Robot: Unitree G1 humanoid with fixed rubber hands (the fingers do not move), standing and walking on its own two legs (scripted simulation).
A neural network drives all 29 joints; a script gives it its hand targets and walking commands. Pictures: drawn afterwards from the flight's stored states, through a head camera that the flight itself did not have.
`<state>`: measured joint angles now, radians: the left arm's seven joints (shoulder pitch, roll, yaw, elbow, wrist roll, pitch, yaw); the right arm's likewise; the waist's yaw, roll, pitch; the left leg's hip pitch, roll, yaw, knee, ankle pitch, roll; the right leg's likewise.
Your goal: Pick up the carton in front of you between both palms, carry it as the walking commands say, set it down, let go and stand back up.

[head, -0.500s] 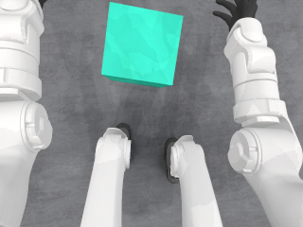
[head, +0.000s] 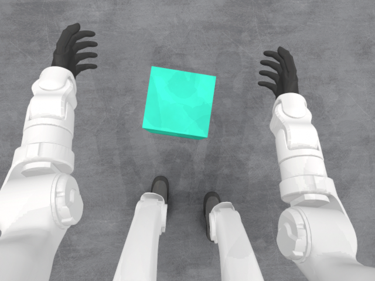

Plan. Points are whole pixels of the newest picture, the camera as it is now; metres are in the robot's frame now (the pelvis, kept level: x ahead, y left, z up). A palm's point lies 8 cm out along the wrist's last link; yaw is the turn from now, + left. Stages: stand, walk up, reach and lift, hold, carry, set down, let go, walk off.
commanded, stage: let go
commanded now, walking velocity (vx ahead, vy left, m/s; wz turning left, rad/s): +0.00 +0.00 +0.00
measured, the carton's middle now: (178, 108) +0.50 +0.05 -0.54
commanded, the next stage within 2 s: stand in 1.16 s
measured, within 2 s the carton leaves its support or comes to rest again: neither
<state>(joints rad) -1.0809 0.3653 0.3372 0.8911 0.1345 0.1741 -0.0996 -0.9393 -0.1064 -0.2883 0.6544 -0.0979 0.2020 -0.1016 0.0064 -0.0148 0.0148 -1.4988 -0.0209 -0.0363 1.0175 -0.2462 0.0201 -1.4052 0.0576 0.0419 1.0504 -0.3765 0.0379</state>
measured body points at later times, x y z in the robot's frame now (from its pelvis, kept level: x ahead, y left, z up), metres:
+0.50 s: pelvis +0.07 -0.01 +0.09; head +0.21 +0.00 +0.51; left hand +0.33 +0.24 -0.02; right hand +0.34 -0.22 -0.01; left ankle +0.09 +0.10 -0.63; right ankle +0.04 -0.13 -0.63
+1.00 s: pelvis +0.07 -0.02 +0.11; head +0.09 -0.02 +0.56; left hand +0.24 +0.22 +0.03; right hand +0.26 -0.25 +0.04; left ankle +0.09 +0.10 -0.63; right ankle +0.04 -0.13 -0.63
